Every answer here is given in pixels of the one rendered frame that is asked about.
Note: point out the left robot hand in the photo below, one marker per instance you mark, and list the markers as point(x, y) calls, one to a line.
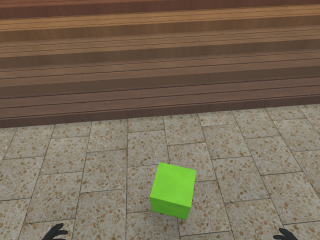
point(55, 231)

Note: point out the carton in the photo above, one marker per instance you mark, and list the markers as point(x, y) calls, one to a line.
point(172, 190)

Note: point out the right robot hand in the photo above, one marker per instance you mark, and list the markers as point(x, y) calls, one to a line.
point(287, 235)

